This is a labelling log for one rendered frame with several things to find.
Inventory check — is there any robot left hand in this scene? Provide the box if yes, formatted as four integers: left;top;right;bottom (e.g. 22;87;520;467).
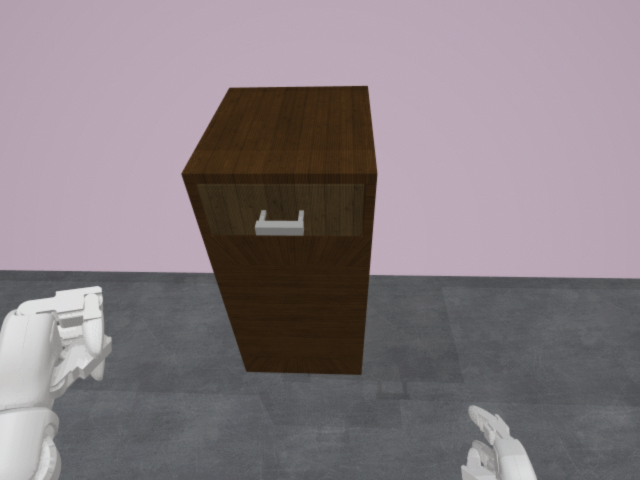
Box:
0;286;112;412

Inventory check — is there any cabinet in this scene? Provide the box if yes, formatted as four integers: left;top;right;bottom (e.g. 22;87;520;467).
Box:
181;86;377;375

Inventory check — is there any handle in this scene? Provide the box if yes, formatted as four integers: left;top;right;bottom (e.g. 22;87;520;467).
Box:
255;210;304;236

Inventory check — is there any drawer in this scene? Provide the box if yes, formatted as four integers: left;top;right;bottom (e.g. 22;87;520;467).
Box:
197;184;364;236

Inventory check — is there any robot left forearm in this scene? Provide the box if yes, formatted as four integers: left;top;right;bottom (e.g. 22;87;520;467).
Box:
0;407;61;480

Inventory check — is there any robot right hand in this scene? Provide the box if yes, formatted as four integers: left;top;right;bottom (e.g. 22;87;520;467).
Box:
461;405;537;480

